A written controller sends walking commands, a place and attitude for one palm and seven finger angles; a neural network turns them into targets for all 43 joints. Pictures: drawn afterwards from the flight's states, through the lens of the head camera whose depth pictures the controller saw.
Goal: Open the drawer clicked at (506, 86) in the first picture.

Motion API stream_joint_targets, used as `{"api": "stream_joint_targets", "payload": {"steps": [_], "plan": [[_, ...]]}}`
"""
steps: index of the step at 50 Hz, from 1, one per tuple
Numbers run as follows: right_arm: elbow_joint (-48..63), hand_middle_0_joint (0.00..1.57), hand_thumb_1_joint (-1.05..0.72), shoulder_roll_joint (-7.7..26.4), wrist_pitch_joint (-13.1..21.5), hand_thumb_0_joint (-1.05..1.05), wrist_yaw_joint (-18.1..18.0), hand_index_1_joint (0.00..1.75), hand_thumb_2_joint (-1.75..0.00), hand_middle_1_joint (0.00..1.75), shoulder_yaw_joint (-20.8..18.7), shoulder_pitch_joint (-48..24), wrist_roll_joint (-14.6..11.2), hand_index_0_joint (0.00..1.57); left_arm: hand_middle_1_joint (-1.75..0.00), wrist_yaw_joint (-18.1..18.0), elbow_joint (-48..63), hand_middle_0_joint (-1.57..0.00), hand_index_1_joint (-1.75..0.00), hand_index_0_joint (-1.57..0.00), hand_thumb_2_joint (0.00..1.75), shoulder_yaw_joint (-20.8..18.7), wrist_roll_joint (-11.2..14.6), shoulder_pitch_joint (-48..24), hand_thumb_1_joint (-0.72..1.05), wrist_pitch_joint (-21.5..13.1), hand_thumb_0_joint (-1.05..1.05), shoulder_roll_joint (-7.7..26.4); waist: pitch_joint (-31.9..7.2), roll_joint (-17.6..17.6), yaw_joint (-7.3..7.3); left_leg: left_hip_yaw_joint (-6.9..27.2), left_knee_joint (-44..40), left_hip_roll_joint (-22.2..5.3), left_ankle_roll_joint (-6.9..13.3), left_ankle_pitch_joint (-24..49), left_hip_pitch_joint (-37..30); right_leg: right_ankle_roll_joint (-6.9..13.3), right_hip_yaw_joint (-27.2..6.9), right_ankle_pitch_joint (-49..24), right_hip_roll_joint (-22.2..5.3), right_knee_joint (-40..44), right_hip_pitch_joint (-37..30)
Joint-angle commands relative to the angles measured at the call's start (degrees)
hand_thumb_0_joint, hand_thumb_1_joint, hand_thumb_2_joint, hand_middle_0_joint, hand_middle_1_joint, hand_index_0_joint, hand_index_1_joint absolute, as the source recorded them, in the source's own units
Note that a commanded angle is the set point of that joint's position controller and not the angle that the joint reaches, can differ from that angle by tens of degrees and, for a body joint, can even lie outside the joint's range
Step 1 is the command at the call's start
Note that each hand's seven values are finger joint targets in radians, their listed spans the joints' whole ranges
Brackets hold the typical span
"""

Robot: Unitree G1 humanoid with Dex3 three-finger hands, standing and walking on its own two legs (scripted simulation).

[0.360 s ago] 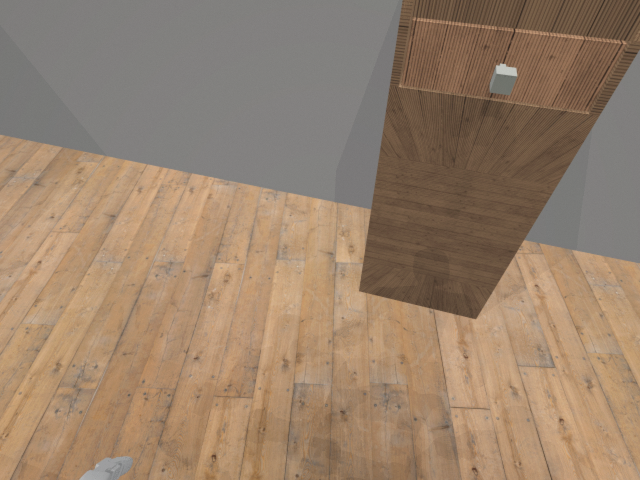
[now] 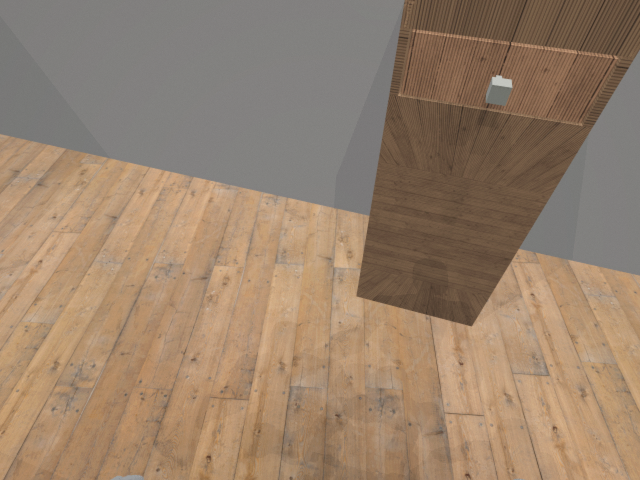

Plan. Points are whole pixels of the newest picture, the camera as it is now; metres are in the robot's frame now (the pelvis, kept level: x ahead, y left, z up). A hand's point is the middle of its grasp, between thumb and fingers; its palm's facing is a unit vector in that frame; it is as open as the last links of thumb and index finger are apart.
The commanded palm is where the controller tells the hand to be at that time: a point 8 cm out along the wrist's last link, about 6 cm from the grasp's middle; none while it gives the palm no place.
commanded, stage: stand and wait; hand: left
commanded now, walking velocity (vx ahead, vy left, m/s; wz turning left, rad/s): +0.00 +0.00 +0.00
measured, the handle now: (498, 86) +0.82 -0.30 +0.12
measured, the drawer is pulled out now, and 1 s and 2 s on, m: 0.00 0.00 0.00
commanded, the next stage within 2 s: look at it before walking up in 0.62 s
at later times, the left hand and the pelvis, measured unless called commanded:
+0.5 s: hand out of the picture +0.05 +0.24 -0.15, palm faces -0.03 -0.94 -0.34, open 7.4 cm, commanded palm none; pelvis -0.02 -0.01 +0.00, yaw +0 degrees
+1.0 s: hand out of the picture +0.06 +0.24 -0.15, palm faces -0.04 -0.94 -0.33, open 7.4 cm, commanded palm none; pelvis -0.01 -0.01 +0.00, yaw +0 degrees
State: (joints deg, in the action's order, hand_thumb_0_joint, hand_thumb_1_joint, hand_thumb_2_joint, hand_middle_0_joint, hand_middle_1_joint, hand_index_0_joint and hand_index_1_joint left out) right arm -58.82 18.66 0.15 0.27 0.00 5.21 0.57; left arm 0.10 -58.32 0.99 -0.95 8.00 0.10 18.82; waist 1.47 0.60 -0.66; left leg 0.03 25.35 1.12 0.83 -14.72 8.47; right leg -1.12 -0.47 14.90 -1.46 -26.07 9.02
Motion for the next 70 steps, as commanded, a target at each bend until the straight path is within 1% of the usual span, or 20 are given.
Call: {"api": "stream_joint_targets", "payload": {"steps": [1, 2, 9, 13, 20, 23, 25, 30, 34, 39, 47, 51, 52, 59, 62, 65, 66, 68, 69, 70], "plan": [[3.2, 0.20, -0.90, 12.0, 1.7, 0.00, -1.1, 0.30, -0.90, 0.30, -2.5, -3.2, 0.1, 0.20, -0.30, -0.9, 3.4, -0.20, -0.30, -0.20, 0.90, -3.1, 0.3, -3.1, 0.90, -1.3, 0.00, 12.0, -3.6, -1.2, 0.60, 5.6, -5.1, -6.9, 1.4, 12.0, -0.3, 2.8, -4.7, -11.2, -5.2, 4.3, -0.7], [3.0, 0.20, -0.90, 11.9, 1.6, 0.00, -1.1, 0.30, -0.90, 0.30, -2.5, -3.0, 0.1, 0.20, -0.30, -1.0, 3.2, -0.20, -0.30, -0.20, 0.90, -3.1, 0.3, -3.1, 0.90, -1.4, 0.00, 12.0, -3.6, -0.6, 0.61, 5.7, -5.0, -6.8, 1.4, 11.5, -0.1, 2.8, -4.8, -11.0, -5.2, 4.6, -0.9], [1.1, 0.20, -0.90, 12.2, 1.7, 0.00, -1.0, 0.30, -0.90, 0.30, -2.4, -2.4, 0.0, 0.20, -0.30, -0.9, 1.7, -0.20, -0.30, -0.20, 0.90, -3.1, 0.3, -2.8, 0.90, -1.4, 0.00, 12.1, -3.2, -0.7, 0.57, 6.0, -6.4, -7.1, 1.2, 9.5, -0.1, 2.8, -5.2, -8.9, -5.3, 5.9, -1.1], [0.3, 0.20, -0.90, 12.2, 1.7, 0.00, -1.0, 0.30, -0.90, 0.30, -2.4, -1.8, -0.1, 0.20, -0.30, -0.9, 0.9, -0.20, -0.30, -0.20, 0.90, -3.1, 0.4, -2.6, 0.90, -1.6, 0.00, 12.3, -3.7, 0.3, 0.61, 5.9, -6.3, -7.1, 0.9, 9.8, -0.6, 3.0, -5.6, -9.6, -5.7, 6.5, -1.4], [-0.9, 0.20, -0.90, 12.3, 1.5, 0.00, -0.8, 0.30, -0.90, 0.30, -2.2, -1.4, 0.0, 0.20, -0.30, -0.8, 0.3, -0.20, -0.30, -0.20, 0.90, -2.9, 0.4, -2.8, 0.90, -1.5, 0.00, 12.4, -0.5, -0.2, 0.55, 6.4, -7.9, -7.0, 0.8, 5.3, 1.1, 2.9, -6.1, -3.2, -5.4, 8.3, 0.7], [-1.2, 0.20, -0.90, 12.1, 1.5, 0.00, -0.7, 0.30, -0.90, 0.30, -2.2, -1.0, 0.0, 0.20, -0.30, -0.8, 0.0, -0.20, -0.30, -0.20, 0.90, -3.0, 0.3, -2.7, 0.90, -1.6, 0.00, 12.5, -0.8, 0.8, 0.61, 6.3, -7.9, -6.9, 0.7, 4.7, 1.1, 2.9, -6.5, -1.5, -5.6, 8.9, 1.0], [-1.2, 0.20, -0.90, 12.3, 1.5, 0.00, -0.8, 0.30, -0.90, 0.30, -2.2, -0.9, 0.1, 0.20, -0.30, -0.8, 0.1, -0.20, -0.30, -0.20, 0.90, -3.0, 0.3, -2.7, 0.90, -1.6, 0.00, 12.4, -1.0, 0.1, 0.69, 6.4, -7.9, -6.9, 0.7, 5.1, 0.7, 2.9, -6.6, -1.6, -5.4, 8.9, 1.3], [-1.4, 0.20, -0.90, 12.3, 1.7, 0.00, -0.8, 0.30, -0.90, 0.30, -2.2, -0.8, 0.0, 0.20, -0.30, -0.7, 0.1, -0.20, -0.30, -0.20, 0.90, -3.0, 0.3, -2.8, 0.90, -1.5, 0.00, 12.1, -1.4, -0.9, 0.57, 6.7, -8.4, -7.2, 0.7, 5.1, 1.1, 2.8, -6.2, -2.3, -5.3, 8.5, 0.8], [-1.4, 0.20, -0.90, 12.1, 1.7, 0.00, -0.8, 0.30, -0.90, 0.30, -2.3, -0.8, 0.0, 0.20, -0.30, -0.7, 0.0, -0.20, -0.30, -0.20, 0.90, -2.9, 0.3, -2.7, 0.90, -1.6, 0.00, 12.2, -1.5, -0.1, 0.57, 6.6, -8.0, -7.2, 0.7, 5.8, 0.7, 2.8, -6.3, -2.9, -5.4, 8.6, 1.0], [-1.5, 0.20, -0.90, 12.3, 1.9, 0.00, -0.9, 0.30, -0.90, 0.30, -2.2, -0.7, -0.1, 0.20, -0.30, -0.8, -0.1, -0.20, -0.30, -0.20, 0.90, -2.9, 0.3, -2.5, 0.90, -1.8, 0.00, 12.1, -3.4, -1.1, 0.58, 6.4, -7.7, -7.6, 0.7, 9.1, -0.4, 2.9, -5.8, -7.4, -5.5, 7.7, -0.6], [-1.5, 0.20, -0.90, 12.4, 1.8, 0.00, -0.9, 0.30, -0.90, 0.30, -2.2, -1.0, -0.2, 0.20, -0.30, -0.8, -0.3, -0.20, -0.30, -0.20, 0.90, -2.9, 0.3, -2.5, 0.90, -1.7, 0.00, 12.1, -3.0, -0.2, 0.57, 6.4, -7.8, -7.7, 0.7, 10.1, -0.8, 2.8, -5.6, -9.0, -5.4, 7.7, -0.9], [-1.4, 0.20, -0.90, 12.5, 1.8, 0.00, -1.0, 0.30, -0.90, 0.30, -2.2, -1.5, -0.1, 0.20, -0.30, -0.8, -0.4, -0.20, -0.30, -0.20, 0.90, -2.9, 0.3, -2.6, 0.90, -1.7, 0.00, 12.1, -2.4, -0.9, 0.51, 6.4, -8.2, -7.7, 0.7, 10.3, -1.2, 2.7, -5.6, -9.0, -5.3, 7.8, -0.5], [-1.3, 0.20, -0.90, 12.4, 1.8, 0.00, -1.0, 0.30, -0.90, 0.30, -2.2, -1.2, -0.2, 0.20, -0.30, -0.8, -0.4, -0.20, -0.30, -0.20, 0.90, -2.9, 0.3, -2.5, 0.90, -1.7, 0.00, 12.2, -3.3, -0.3, 0.54, 6.4, -7.9, -7.7, 0.7, 11.0, -1.3, 2.8, -5.4, -9.9, -5.5, 7.8, -1.3], [-1.3, 0.20, -0.90, 12.5, 1.9, 0.00, -1.0, 0.30, -0.90, 0.30, -2.1, -1.8, -0.2, 0.20, -0.30, -0.9, -0.3, -0.20, -0.30, -0.20, 0.90, -3.0, 0.3, -2.7, 0.90, -1.8, 0.00, 12.2, -3.7, -0.8, 0.50, 6.2, -7.9, -7.8, 0.6, 13.2, -2.3, 2.7, -5.2, -12.2, -5.6, 7.5, -1.8], [-1.2, 0.20, -0.90, 12.5, 1.8, 0.00, -1.1, 0.30, -0.90, 0.30, -2.1, -1.7, -0.2, 0.20, -0.30, -0.9, -0.3, -0.20, -0.30, -0.20, 0.90, -3.0, 0.3, -2.5, 0.90, -1.9, 0.00, 12.3, -4.3, 0.3, 0.60, 6.1, -7.4, -7.8, 0.6, 14.6, -2.9, 2.8, -5.2, -14.2, -5.6, 7.5, -2.4], [-1.3, 0.20, -0.90, 12.8, 1.9, 0.00, -1.2, 0.30, -0.90, 0.30, -2.2, -1.9, -0.1, 0.20, -0.30, -0.9, -0.1, -0.20, -0.30, -0.20, 0.90, -3.1, 0.3, -2.8, 0.90, -1.8, 0.00, 12.5, -4.0, -0.6, 0.57, 5.3, -7.5, -8.1, 0.4, 14.8, -3.6, 2.9, -5.7, -15.1, -5.5, 7.4, -1.9], [-1.1, 0.20, -0.90, 12.3, 1.7, 0.00, -1.3, 0.30, -0.90, 0.30, -2.3, -1.5, -0.1, 0.20, -0.30, -0.9, 0.2, -0.20, -0.30, -0.20, 0.90, -3.2, 0.3, -2.8, 0.90, -1.5, 0.00, 12.3, -3.5, -0.3, 0.64, 4.6, -6.6, -8.2, 0.3, 14.9, -3.9, 3.0, -5.9, -16.2, -5.4, 6.9, -1.0], [-1.2, 0.20, -0.90, 6.9, 0.9, 0.00, -1.5, 0.30, -0.90, 0.30, -1.6, 1.2, 0.0, 0.20, -0.30, -1.1, 0.2, -0.20, -0.30, -0.20, 0.90, -2.6, 0.3, -0.6, 0.90, -0.2, 0.00, 7.6, -2.7, -0.2, 0.90, 2.5, -4.4, -8.4, -0.5, 14.6, -3.1, 2.6, -6.6, -18.4, -5.2, 4.7, 0.8], [-0.9, 0.20, -0.90, 5.7, 0.4, 0.00, -1.7, 0.30, -0.90, 0.30, -1.5, 2.2, 0.0, 0.20, -0.30, -1.1, 0.4, -0.20, -0.30, -0.20, 0.90, -2.4, 0.3, 0.6, 0.90, 0.5, 0.00, 6.4, -2.2, 0.2, 0.87, 1.6, -3.4, -8.4, -0.9, 13.6, -2.8, 2.4, -7.1, -18.5, -5.0, 3.8, 2.2], [-0.3, 0.20, -0.90, 5.9, 0.0, 0.00, -1.8, 0.30, -0.90, 0.30, -1.8, 2.7, 0.1, 0.20, -0.30, -1.1, 1.0, -0.20, -0.30, -0.20, 0.90, -2.7, 0.2, 1.0, 0.90, 0.9, 0.00, 6.6, -1.9, 0.3, 1.01, 1.0, -2.6, -8.6, -0.9, 13.0, -2.6, 2.5, -7.6, -19.0, -4.7, 2.7, 3.5]]}}
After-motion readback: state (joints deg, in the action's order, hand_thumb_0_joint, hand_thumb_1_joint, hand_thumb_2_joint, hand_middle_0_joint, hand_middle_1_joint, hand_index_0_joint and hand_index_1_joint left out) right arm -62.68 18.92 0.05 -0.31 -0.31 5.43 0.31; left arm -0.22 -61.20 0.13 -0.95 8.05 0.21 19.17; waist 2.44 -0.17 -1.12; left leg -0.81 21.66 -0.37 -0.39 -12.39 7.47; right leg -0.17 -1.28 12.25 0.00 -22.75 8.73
